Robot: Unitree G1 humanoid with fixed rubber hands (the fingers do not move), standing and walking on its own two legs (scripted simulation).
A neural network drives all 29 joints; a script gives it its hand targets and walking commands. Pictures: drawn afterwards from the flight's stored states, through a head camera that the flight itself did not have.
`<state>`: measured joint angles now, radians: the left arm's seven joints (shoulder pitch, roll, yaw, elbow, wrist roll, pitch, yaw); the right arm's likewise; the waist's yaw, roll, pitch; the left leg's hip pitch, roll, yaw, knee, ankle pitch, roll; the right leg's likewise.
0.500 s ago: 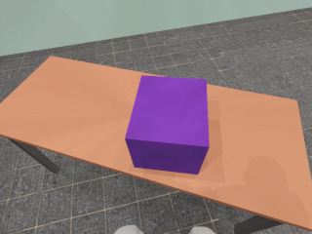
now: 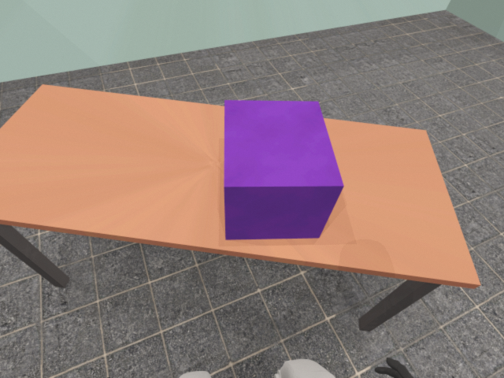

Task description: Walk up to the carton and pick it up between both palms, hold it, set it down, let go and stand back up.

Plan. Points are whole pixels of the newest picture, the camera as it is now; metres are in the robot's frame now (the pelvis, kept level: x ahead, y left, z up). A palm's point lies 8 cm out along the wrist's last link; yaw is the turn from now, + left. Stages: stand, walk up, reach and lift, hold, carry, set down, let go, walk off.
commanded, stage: walk up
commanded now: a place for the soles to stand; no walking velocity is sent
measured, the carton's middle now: (272, 169) +0.54 -0.04 -0.07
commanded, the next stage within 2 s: none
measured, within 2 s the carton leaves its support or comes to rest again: neither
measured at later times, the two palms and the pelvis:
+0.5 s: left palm out of the picture +0.04 +0.24 -0.13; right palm out of the picture +0.01 -0.26 -0.12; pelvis +0.01 -0.01 +0.01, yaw -3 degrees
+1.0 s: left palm out of the picture +0.07 +0.23 -0.12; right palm out of the picture +0.03 -0.27 -0.13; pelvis +0.02 -0.02 +0.01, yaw -6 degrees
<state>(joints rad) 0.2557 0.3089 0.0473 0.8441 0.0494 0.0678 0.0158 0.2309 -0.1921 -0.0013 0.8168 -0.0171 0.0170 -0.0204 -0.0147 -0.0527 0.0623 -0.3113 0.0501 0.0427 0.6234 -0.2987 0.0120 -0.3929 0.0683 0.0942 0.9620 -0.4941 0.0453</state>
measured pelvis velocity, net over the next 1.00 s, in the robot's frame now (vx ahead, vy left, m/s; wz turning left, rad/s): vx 0.02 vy -0.02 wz -0.11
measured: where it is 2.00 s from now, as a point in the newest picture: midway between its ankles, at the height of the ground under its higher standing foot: outside the picture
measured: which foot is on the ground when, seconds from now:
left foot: down 0.00-1.00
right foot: up 0.00-0.06, down 0.08-1.00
